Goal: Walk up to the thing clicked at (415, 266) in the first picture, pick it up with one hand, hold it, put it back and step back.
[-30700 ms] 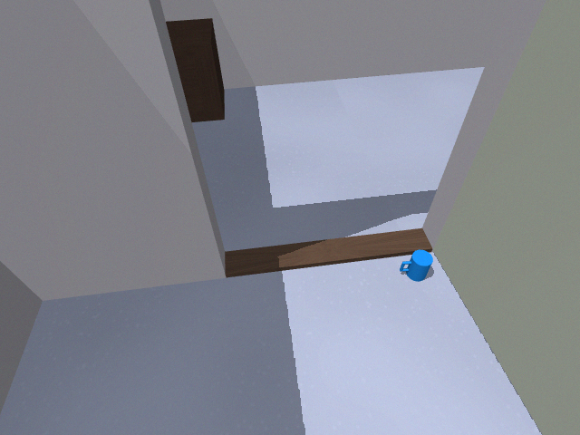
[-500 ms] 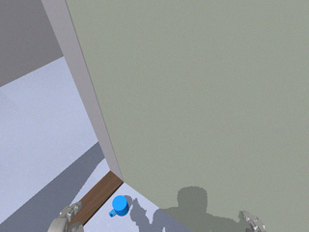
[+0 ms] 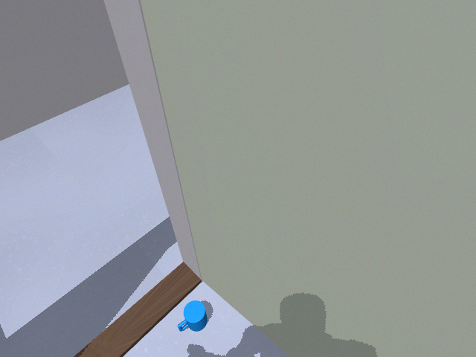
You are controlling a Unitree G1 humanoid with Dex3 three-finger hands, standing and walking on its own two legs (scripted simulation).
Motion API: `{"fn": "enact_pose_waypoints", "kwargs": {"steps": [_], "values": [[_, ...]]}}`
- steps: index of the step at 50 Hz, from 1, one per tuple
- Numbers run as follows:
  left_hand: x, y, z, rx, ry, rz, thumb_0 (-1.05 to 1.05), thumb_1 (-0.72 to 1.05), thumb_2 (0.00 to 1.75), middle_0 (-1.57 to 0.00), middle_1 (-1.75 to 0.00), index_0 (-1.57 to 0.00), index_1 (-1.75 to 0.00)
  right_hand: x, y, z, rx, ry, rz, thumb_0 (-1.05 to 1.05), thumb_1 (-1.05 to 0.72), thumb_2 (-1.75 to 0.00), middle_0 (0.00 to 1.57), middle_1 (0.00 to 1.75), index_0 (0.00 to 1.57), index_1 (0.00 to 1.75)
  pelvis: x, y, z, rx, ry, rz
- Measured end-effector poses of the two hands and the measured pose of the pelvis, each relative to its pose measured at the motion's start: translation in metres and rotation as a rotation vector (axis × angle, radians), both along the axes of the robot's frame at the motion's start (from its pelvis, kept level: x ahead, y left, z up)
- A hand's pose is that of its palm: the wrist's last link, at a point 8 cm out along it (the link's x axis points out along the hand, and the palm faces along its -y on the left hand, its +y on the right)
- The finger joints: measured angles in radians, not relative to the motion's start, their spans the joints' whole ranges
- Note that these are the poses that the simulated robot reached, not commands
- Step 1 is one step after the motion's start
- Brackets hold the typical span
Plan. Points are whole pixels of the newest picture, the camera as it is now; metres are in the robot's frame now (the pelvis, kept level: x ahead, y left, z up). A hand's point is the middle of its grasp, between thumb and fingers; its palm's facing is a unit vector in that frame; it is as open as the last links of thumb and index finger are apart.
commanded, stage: stand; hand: left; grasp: from above
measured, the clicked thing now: (192, 319) +0.40 +0.21 -0.70
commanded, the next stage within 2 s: none
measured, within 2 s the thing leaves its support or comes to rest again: neither
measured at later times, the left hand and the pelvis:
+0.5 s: hand out of the picture +0.06 +0.24 -0.14, palm faces +0.05 -0.94 -0.34, open 7.4 cm; pelvis +0.00 +0.00 +0.02, yaw +1 degrees
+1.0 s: hand out of the picture +0.05 +0.23 -0.14, palm faces +0.03 -0.94 -0.33, open 7.4 cm; pelvis -0.01 -0.01 +0.03, yaw +1 degrees
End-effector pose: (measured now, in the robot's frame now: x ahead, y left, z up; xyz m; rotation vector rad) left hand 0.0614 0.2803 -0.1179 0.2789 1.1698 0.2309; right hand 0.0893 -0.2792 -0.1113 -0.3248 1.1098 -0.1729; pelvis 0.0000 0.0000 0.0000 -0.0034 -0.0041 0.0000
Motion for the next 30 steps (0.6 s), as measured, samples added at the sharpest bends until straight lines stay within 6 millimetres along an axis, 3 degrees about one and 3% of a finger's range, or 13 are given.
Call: {"fn": "enact_pose_waypoints", "kwargs": {"steps": [9,17,30], "values": [[-0.023,-0.003,0.003,-0.021,0.091,0.05,0.01,0.9,0.9,-0.2,-0.3,-0.21,-0.3,-0.003,0.011,0.002,0.025,0.055,-0.015,0.01,-0.91,-0.9,0.21,0.3,0.21,0.3,0.005,0.002,0.013,-0.001,-0.034,0.007],[-0.021,0.0,0.011,-0.011,0.093,0.047,0.01,0.9,0.9,-0.2,-0.3,-0.21,-0.3,-0.011,0.011,0.005,0.035,0.079,-0.033,0.01,-0.9,-0.9,0.21,0.3,0.21,0.3,0.002,0.002,0.02,0.002,-0.055,0.009],[-0.015,0.003,0.021,0.009,0.068,0.033,0.01,0.9,0.9,-0.2,-0.3,-0.21,-0.3,-0.03,-0.006,0.008,0.024,0.11,-0.057,0.01,-0.91,-0.9,0.21,0.3,0.21,0.3,-0.007,-0.004,0.025,0.003,-0.068,0.013]]}}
